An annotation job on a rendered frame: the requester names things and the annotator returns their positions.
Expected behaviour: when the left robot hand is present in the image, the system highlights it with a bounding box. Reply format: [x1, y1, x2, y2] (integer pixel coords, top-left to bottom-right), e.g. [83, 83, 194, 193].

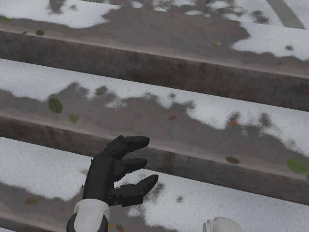
[82, 135, 158, 207]

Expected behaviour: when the right robot thigh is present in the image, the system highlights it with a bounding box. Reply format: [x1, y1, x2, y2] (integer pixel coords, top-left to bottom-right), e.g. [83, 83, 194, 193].
[203, 217, 243, 232]

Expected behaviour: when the robot left forearm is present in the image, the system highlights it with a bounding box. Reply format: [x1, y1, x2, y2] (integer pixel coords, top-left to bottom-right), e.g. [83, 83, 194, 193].
[66, 198, 110, 232]

